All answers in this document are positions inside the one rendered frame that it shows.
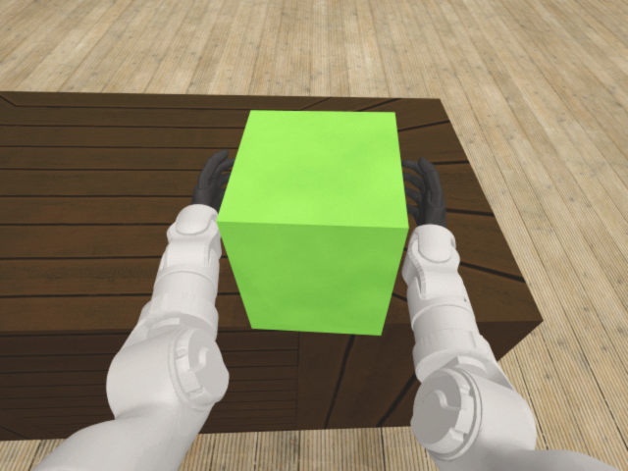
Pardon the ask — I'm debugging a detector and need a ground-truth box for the left robot hand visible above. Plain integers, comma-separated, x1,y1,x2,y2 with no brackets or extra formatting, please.
190,149,236,214

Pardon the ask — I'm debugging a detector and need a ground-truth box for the robot left upper arm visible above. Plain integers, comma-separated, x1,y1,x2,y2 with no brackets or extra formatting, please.
31,326,229,471

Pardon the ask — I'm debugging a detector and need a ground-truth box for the robot right upper arm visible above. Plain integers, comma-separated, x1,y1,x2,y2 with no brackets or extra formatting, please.
410,367,620,471

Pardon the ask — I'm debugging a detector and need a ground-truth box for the pedestal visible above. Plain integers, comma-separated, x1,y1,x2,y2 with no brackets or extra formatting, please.
0,91,544,442

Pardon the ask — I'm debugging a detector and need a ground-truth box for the right robot hand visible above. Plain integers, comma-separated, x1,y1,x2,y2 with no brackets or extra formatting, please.
401,157,446,228

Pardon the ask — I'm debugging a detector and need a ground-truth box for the robot right forearm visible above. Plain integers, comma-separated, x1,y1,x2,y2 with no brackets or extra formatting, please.
401,225,518,393

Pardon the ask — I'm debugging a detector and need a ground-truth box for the carton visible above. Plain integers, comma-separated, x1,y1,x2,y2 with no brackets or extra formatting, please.
216,110,409,336

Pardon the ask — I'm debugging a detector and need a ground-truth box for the robot left forearm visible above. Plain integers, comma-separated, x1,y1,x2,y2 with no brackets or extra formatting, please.
106,204,222,414

